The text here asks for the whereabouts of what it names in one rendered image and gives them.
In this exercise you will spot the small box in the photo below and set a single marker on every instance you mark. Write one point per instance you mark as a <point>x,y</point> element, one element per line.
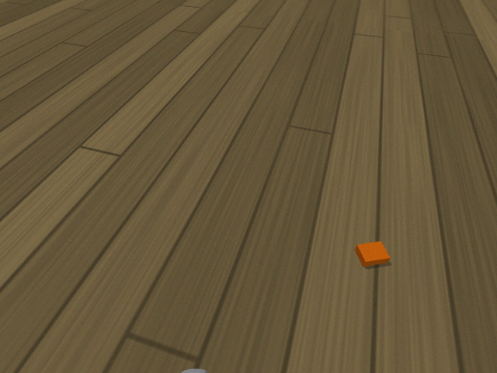
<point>372,253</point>

